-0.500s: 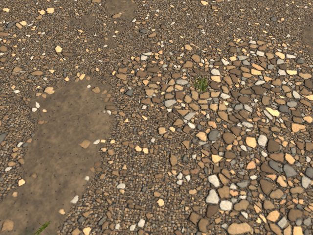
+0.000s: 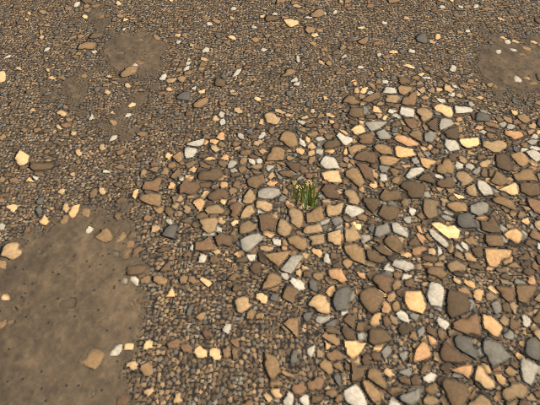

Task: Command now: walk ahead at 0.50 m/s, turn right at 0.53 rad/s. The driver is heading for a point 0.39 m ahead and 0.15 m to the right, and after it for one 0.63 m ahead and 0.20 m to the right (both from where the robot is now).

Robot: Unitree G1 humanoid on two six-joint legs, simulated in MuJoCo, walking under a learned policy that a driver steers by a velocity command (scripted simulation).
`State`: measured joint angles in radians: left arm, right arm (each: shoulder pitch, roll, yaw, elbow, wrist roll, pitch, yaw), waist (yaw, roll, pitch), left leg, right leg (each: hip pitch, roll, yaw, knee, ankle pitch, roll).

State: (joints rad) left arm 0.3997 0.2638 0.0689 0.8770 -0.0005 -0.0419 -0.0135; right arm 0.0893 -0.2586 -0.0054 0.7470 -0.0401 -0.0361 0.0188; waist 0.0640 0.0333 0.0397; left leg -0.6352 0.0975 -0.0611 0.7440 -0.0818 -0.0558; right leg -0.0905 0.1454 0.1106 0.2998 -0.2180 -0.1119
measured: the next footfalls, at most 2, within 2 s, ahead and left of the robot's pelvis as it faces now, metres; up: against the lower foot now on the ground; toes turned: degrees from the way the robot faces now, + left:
left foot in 0.14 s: +0.26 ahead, +0.13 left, +0.00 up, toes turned -8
right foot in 0.66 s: +0.44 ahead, -0.14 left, +0.00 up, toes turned -26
